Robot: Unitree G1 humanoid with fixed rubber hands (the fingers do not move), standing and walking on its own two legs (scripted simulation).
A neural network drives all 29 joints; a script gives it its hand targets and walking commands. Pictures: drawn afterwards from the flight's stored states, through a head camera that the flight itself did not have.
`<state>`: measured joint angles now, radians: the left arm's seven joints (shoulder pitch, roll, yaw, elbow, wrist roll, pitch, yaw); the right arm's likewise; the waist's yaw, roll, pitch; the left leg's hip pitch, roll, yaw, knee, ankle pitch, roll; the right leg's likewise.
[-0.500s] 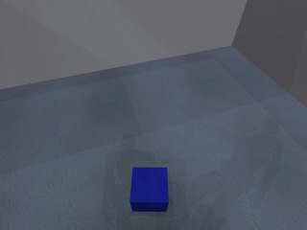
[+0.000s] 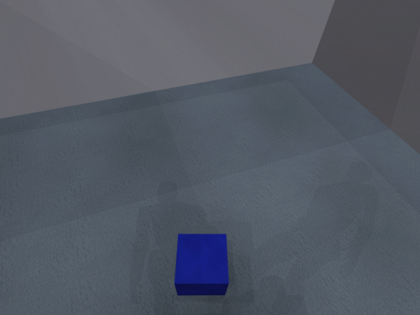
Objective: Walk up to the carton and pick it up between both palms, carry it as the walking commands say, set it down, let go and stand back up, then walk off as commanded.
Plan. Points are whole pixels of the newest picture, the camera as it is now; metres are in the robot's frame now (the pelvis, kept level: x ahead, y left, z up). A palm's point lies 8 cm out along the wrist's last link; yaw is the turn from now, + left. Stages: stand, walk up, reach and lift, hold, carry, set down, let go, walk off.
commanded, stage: walk up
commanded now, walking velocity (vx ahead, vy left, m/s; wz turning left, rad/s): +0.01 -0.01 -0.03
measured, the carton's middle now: (201, 264) +0.42 +0.01 -0.68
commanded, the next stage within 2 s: stand in 0.96 s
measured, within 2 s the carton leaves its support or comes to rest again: neither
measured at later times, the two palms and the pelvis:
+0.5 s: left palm out of the picture +0.00 +0.20 -0.14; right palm out of the picture -0.04 -0.23 -0.15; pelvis +0.00 -0.02 +0.00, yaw +0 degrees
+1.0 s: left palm out of the picture +0.00 +0.19 -0.15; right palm out of the picture -0.02 -0.23 -0.15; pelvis +0.01 -0.02 +0.00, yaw -1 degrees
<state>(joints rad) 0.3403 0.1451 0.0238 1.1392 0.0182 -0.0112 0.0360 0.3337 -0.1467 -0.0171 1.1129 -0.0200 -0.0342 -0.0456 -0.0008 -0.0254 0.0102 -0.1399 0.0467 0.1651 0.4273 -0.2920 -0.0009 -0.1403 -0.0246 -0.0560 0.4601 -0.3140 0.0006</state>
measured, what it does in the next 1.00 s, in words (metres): stands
